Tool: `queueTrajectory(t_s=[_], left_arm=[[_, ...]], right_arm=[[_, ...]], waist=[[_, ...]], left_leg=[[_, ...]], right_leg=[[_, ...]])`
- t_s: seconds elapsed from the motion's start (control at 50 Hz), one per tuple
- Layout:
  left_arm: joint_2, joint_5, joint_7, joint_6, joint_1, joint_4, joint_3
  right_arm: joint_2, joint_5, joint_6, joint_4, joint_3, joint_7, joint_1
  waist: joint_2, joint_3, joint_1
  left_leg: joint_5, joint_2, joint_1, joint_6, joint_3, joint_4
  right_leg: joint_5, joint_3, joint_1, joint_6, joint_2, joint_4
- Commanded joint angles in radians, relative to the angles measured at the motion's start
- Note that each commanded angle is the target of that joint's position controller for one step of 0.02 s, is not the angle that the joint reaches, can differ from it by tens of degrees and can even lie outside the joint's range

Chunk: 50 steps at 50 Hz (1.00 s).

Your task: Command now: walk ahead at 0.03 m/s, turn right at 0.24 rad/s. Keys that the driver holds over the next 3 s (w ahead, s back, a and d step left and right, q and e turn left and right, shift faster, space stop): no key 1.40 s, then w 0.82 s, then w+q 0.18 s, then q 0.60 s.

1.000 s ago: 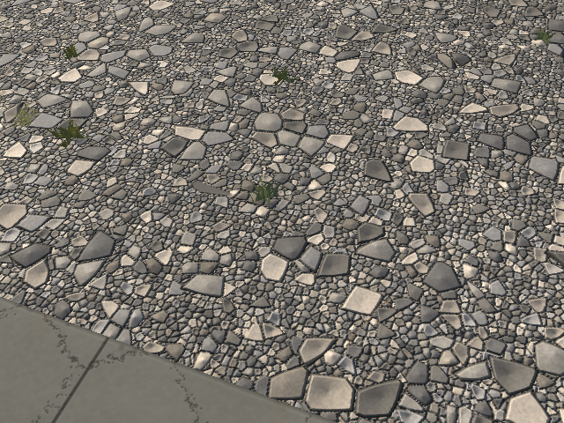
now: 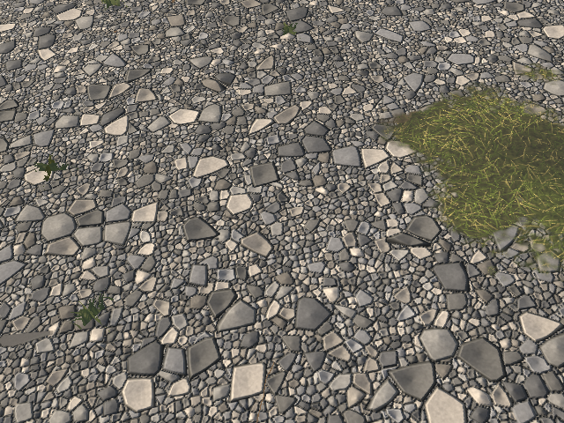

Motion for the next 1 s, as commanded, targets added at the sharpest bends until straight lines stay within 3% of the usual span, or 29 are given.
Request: queueTrajectory(t_s=[0.02, 0.12, 0.16, 0.18, 0.2, 0.22, 0.24, 0.26, 0.32, 0.38, 0.42, 0.46, 0.66, 1.0], left_arm=[[0.132, 0.006, -0.003, -0.004, -0.006, -0.06, 0.028], [0.141, 0.009, -0.009, 0.01, -0.021, -0.05, 0.026], [0.134, -0.004, -0.002, 0.013, -0.038, -0.043, 0.019], [0.116, -0.008, 0.004, 0.011, -0.026, -0.035, 0.012], [0.079, -0.01, 0.005, 0.005, -0.005, -0.033, 0.001], [0.081, -0.018, 0.004, 0.004, -0.052, -0.04, 0.001], [0.08, 0.004, -0.002, -0.001, -0.058, -0.029, -0.005], [0.066, 0.01, -0.01, -0.005, -0.062, -0.015, -0.011], [0.077, 0.019, -0.015, -0.011, -0.071, 0.007, -0.016], [0.091, 0.01, -0.009, -0.015, -0.069, 0.042, -0.021], [0.087, 0.005, -0.001, -0.016, -0.072, 0.068, -0.024], [0.08, 0.003, 0.005, -0.02, -0.068, 0.087, -0.028], [0.087, -0.002, 0.02, -0.021, -0.052, 0.188, -0.034], [0.072, -0.009, 0.03, -0.025, -0.021, 0.337, -0.044]], right_arm=[[-0.066, 0.005, -0.006, -0.064, -0.008, 0.005, -0.002], [-0.073, 0.022, -0.031, -0.062, -0.002, 0.005, 0.042], [-0.036, 0.017, -0.044, -0.034, 0.009, -0.001, 0.12], [-0.035, 0.005, -0.055, -0.033, 0.014, -0.007, 0.125], [-0.07, -0.012, -0.069, -0.045, 0.017, -0.01, 0.129], [-0.098, -0.003, -0.079, -0.065, 0.019, -0.007, 0.045], [-0.065, -0.003, -0.091, -0.077, 0.032, -0.003, -0.025], [-0.043, -0.001, -0.101, -0.079, 0.042, 0.0, -0.058], [-0.068, 0.01, -0.112, -0.045, 0.042, -0.003, 0.004], [-0.05, 0.015, -0.098, -0.033, 0.049, 0.001, 0.025], [-0.049, 0.013, -0.092, -0.019, 0.05, -0.001, 0.038], [-0.058, 0.012, -0.093, 0.0, 0.048, -0.001, 0.05], [-0.044, 0.013, -0.1, 0.094, 0.058, 0.0, 0.052], [-0.034, 0.011, -0.104, 0.241, 0.074, -0.007, 0.086]], waist=[[-0.15, -0.065, 0.005], [-0.151, -0.063, 0.004], [-0.119, -0.065, -0.039], [-0.081, -0.056, -0.038], [0.025, -0.074, -0.027], [0.115, -0.011, -0.006], [0.116, 0.008, 0.012], [0.106, -0.011, 0.025], [0.101, -0.053, 0.009], [0.014, -0.025, -0.006], [-0.042, 0.0, -0.018], [-0.051, -0.022, -0.02], [-0.034, -0.046, -0.023], [-0.02, -0.034, -0.024]], left_leg=[[-0.03, -0.02, 0.036, 0.014, 0.022, -0.085], [-0.076, -0.049, 0.177, 0.078, 0.031, -0.322], [0.054, -0.055, 0.325, 0.119, 0.047, -0.545], [0.101, -0.015, 0.401, 0.137, -0.001, -0.633], [0.035, 0.132, 0.457, 0.169, -0.165, -0.694], [0.034, 0.231, 0.29, 0.226, -0.302, -0.765], [0.079, 0.235, 0.197, 0.227, -0.275, -0.779], [0.101, 0.179, 0.171, 0.192, -0.208, -0.761], [0.14, 0.104, 0.19, 0.139, -0.13, -0.718], [-0.011, 0.073, 0.204, 0.125, -0.12, -0.723], [0.021, 0.059, 0.238, 0.123, -0.102, -0.703], [0.081, 0.052, 0.284, 0.123, -0.087, -0.676], [0.16, 0.045, 0.329, 0.112, -0.067, -0.672], [0.245, 0.061, 0.364, 0.104, -0.066, -0.695]], right_leg=[[-0.254, 0.278, 0.064, -0.076, -0.254, -0.169], [-0.303, 0.336, 0.054, -0.092, -0.273, -0.154], [-0.317, 0.333, -0.006, -0.057, -0.252, -0.134], [-0.33, 0.313, -0.063, -0.014, -0.223, -0.11], [-0.334, 0.248, -0.117, 0.03, -0.172, -0.004], [-0.259, 0.094, -0.099, 0.061, -0.043, 0.048], [-0.221, 0.064, 0.009, 0.069, -0.066, 0.085], [-0.148, 0.057, 0.089, 0.068, -0.071, 0.075], [-0.037, 0.062, 0.171, 0.067, -0.092, 0.032], [-0.069, 0.102, 0.128, 0.06, -0.129, -0.011], [-0.072, 0.12, 0.088, 0.058, -0.137, -0.032], [-0.058, 0.13, 0.081, 0.059, -0.143, -0.048], [-0.006, 0.138, 0.119, 0.047, -0.164, -0.059], [0.076, 0.122, 0.162, 0.039, -0.18, -0.083]])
